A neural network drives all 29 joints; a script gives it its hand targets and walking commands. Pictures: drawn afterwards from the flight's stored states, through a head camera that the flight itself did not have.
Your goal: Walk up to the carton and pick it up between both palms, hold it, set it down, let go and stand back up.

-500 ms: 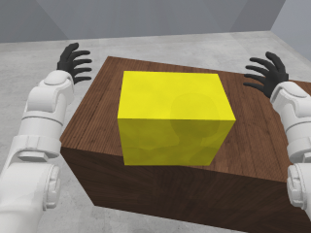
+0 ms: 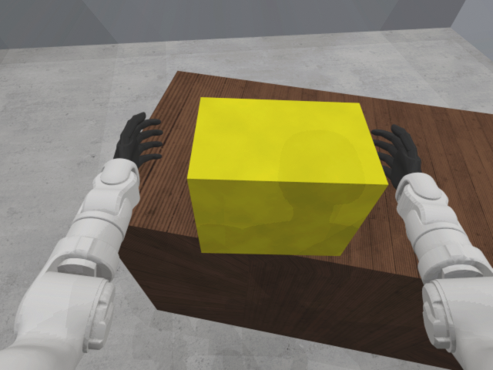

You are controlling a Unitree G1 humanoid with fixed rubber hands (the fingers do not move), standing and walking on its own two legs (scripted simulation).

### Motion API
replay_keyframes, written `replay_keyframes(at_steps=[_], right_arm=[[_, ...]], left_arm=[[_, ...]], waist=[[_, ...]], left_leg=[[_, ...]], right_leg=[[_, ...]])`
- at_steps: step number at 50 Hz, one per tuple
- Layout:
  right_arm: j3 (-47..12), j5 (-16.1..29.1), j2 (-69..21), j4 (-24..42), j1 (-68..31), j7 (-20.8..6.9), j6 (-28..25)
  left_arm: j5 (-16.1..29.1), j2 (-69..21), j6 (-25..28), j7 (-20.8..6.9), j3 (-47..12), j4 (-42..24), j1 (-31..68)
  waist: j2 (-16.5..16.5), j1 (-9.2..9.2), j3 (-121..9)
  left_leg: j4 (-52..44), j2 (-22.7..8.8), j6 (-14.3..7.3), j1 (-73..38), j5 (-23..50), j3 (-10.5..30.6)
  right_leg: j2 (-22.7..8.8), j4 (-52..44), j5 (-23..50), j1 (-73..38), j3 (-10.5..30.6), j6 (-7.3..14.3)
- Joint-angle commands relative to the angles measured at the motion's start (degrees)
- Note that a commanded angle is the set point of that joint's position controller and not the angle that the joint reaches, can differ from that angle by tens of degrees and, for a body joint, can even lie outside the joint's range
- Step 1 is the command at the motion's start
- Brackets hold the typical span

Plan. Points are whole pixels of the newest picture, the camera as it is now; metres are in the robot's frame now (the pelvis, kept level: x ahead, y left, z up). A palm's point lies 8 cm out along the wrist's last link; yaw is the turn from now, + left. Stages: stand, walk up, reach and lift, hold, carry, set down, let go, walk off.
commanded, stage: reach and lift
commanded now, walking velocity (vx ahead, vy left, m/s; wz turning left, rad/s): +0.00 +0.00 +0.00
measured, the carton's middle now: (275, 182) +0.44 -0.05 +0.03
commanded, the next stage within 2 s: none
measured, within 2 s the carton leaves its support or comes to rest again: neither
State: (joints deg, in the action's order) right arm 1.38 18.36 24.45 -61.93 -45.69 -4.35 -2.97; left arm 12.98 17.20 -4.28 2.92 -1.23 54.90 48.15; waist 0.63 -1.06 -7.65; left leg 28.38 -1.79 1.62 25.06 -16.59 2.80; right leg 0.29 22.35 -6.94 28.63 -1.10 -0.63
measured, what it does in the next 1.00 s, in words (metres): stands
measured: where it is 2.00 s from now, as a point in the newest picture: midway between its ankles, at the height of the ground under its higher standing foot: outside the picture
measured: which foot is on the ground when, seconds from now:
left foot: down 0.00-1.00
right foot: down 0.00-1.00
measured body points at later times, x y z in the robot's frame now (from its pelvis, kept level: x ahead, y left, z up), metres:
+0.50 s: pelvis -0.03 -0.02 -0.02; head +0.05 -0.02 +0.42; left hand +0.44 +0.19 +0.07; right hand +0.45 -0.25 +0.07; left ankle -0.04 +0.13 -0.74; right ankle +0.03 -0.13 -0.74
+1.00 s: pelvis -0.03 -0.02 -0.02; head +0.05 -0.03 +0.42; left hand +0.45 +0.14 +0.07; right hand +0.43 -0.24 +0.07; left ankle -0.04 +0.13 -0.74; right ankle +0.03 -0.13 -0.74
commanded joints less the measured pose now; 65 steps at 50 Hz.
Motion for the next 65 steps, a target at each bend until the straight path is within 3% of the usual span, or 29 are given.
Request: replay_keyframes(at_steps=[1,4,8,9,10,11,16,24,25,29,30,31,32,34,35,40,45,52,55,57,59,61,63,65], right_arm=[[2.18,0.39,14.70,2.20,-26.10,0.35,-6.00],[-0.61,2.35,13.63,-2.03,-27.83,0.61,-7.67],[-5.88,5.75,12.30,-3.81,-31.43,0.69,-9.75],[-11.94,9.24,9.97,-1.84,-31.56,0.37,-9.76],[-11.54,10.63,10.41,-3.83,-31.18,0.63,-9.74],[-12.36,10.91,10.36,-3.95,-32.24,0.85,-9.79],[-12.52,10.81,10.86,-8.55,-34.38,1.83,-10.18],[-11.16,9.65,7.83,-9.32,-37.64,2.97,-10.67],[-6.39,6.76,8.97,-10.37,-36.86,3.38,-10.66],[-4.77,3.46,5.77,-8.22,-38.40,4.09,-10.01],[-4.08,3.08,4.32,-8.28,-38.45,4.08,-9.94],[-4.08,2.63,3.25,-8.02,-38.50,4.07,-9.94],[-3.76,1.60,2.79,-8.25,-38.22,4.16,-9.73],[-3.30,1.18,2.22,-6.69,-38.76,4.54,-10.04],[-2.16,0.45,2.63,-5.91,-38.80,4.82,-10.31],[-2.37,-1.17,-0.86,-2.27,-39.61,6.20,-9.51],[-2.59,-1.67,-2.87,-2.69,-39.59,7.56,-8.36],[-2.66,-2.29,-5.18,-3.59,-37.34,8.31,-9.44],[-1.95,-1.99,-5.57,-3.29,-36.65,8.32,-10.48],[-2.15,-2.16,-5.39,-4.39,-36.60,7.95,-10.68],[-1.85,-2.85,-4.62,-2.11,-36.71,7.74,-10.94],[-2.23,-1.97,-4.84,-3.91,-36.82,7.39,-10.75],[-2.58,-1.98,-6.30,-3.65,-36.99,7.53,-10.15],[-2.23,-2.77,-6.55,-3.42,-36.66,7.73,-10.12]], left_arm=[[0.44,6.65,7.12,0.69,-0.42,-3.19,28.51],[1.81,7.57,10.09,0.16,-1.63,4.25,28.92],[5.60,7.86,14.80,-0.27,-4.69,11.89,31.85],[4.89,8.53,15.58,0.21,-1.68,15.90,28.68],[5.82,9.14,15.84,0.06,-2.71,15.35,29.49],[6.40,8.67,16.13,-0.04,-3.30,15.69,30.36],[9.02,7.99,17.88,-0.72,-6.07,17.09,33.74],[10.82,7.91,20.71,-0.74,-8.46,19.58,38.14],[11.43,5.74,20.76,-0.94,-11.33,18.00,41.46],[11.36,6.38,21.54,-1.67,-10.36,21.98,42.62],[10.60,5.67,21.73,-1.77,-10.38,22.66,43.02],[9.47,5.53,22.14,-1.73,-9.22,23.37,42.69],[8.75,5.46,22.20,-1.55,-8.78,24.28,42.49],[7.24,6.54,22.65,-0.89,-6.92,25.49,42.71],[6.47,6.65,22.67,-0.40,-6.54,25.97,42.47],[5.33,5.58,23.43,1.10,-3.20,26.69,42.04],[7.51,2.91,23.51,0.71,-5.53,26.36,43.58],[5.06,1.17,24.34,0.16,-3.54,26.63,39.71],[3.66,0.09,24.88,0.07,-3.53,24.73,40.13],[3.89,-0.67,24.97,0.07,-3.69,24.65,40.46],[4.04,-1.12,25.15,0.44,-4.29,23.42,39.80],[3.12,-0.93,24.96,0.84,-2.54,24.73,39.24],[3.73,-1.95,24.71,0.80,-2.26,25.51,38.81],[3.63,-2.22,25.07,0.52,-2.76,24.12,39.23]], waist=[[1.98,-1.97,-37.41],[0.26,-0.43,-35.55],[-2.24,0.06,-35.36],[-2.92,6.00,-34.88],[-4.56,4.42,-36.84],[-4.42,4.57,-37.47],[-3.25,1.70,-38.45],[-1.77,0.01,-41.74],[0.07,-5.15,-42.27],[-0.48,-3.99,-42.68],[0.35,-4.12,-42.58],[0.89,-2.77,-43.76],[0.49,-3.20,-42.33],[0.17,-1.39,-42.34],[0.53,-1.61,-43.00],[-2.85,-0.11,-43.06],[-3.92,-2.78,-43.05],[-2.38,-2.48,-40.86],[0.87,-2.59,-41.46],[1.14,-2.76,-40.20],[1.15,-2.79,-41.36],[1.03,-1.78,-39.39],[-1.46,-1.89,-36.72],[-1.50,-2.79,-39.20]], left_leg=[[1.86,1.71,3.93,-9.51,31.76,-2.13],[2.10,2.02,3.12,-4.51,27.51,-2.28],[2.33,2.17,2.02,2.41,22.55,-2.86],[3.73,1.68,2.05,3.94,25.39,-4.89],[3.68,2.00,1.47,6.95,24.34,-5.15],[3.34,1.98,1.34,8.78,23.59,-5.26],[6.23,1.73,2.63,7.36,23.78,-4.89],[6.86,2.87,2.19,14.65,15.62,-5.27],[6.84,2.71,2.88,12.81,13.74,-4.39],[5.95,3.32,2.08,16.30,9.10,-4.01],[5.66,3.42,1.77,17.08,9.16,-4.08],[5.16,3.43,1.59,17.96,8.56,-4.03],[4.75,3.54,1.68,18.49,7.57,-4.04],[3.98,3.75,1.53,19.59,7.32,-4.32],[3.77,3.59,1.58,20.12,6.85,-4.82],[3.01,4.23,0.23,23.99,4.21,-5.14],[3.49,3.89,1.13,20.48,6.87,-4.62],[3.81,3.79,2.12,16.85,11.49,-3.98],[4.49,3.45,3.15,13.69,14.50,-4.20],[4.14,3.37,3.61,12.40,14.72,-4.00],[4.46,3.12,3.81,10.50,15.92,-3.57],[4.66,2.91,3.61,10.43,16.10,-3.62],[3.98,3.24,2.89,12.61,13.66,-3.53],[3.56,3.23,2.68,12.70,13.14,-3.88]], right_leg=[[2.75,5.05,25.65,-17.30,-2.29,0.27],[2.15,5.80,23.52,-17.04,-1.61,0.14],[1.65,7.78,21.83,-16.69,-1.23,-0.57],[2.08,10.87,21.93,-19.67,-1.64,-1.45],[2.00,11.23,22.08,-21.46,-0.95,-2.21],[1.92,11.86,22.29,-21.56,-0.89,-2.28],[2.35,11.81,22.00,-14.47,-1.08,-1.14],[1.08,13.46,16.08,-13.78,-0.31,-0.98],[0.87,12.87,14.77,-10.78,-1.19,-0.19],[-0.13,13.22,12.65,-10.84,-1.36,-0.27],[-0.49,12.83,12.57,-11.97,-0.86,-0.49],[-0.83,13.07,11.75,-12.98,-0.60,-0.30],[-0.65,12.75,10.88,-13.87,-0.85,-0.66],[-0.69,13.06,11.36,-16.16,-0.71,-0.54],[-0.54,13.39,10.90,-16.41,-0.53,-0.81],[-0.89,13.80,10.88,-21.39,0.34,-1.21],[-0.77,13.49,13.83,-20.34,-0.01,-0.72],[-0.29,12.93,17.67,-20.47,-0.37,-0.83],[-0.28,12.40,19.36,-19.45,-0.50,-0.44],[-0.03,12.09,18.56,-18.11,-1.04,-0.16],[0.39,11.92,17.88,-16.27,-1.54,0.32],[0.37,11.43,17.93,-15.81,-1.56,0.30],[0.10,11.23,16.62,-16.81,-1.00,-0.12],[-0.12,11.52,17.75,-17.97,-1.02,-0.75]])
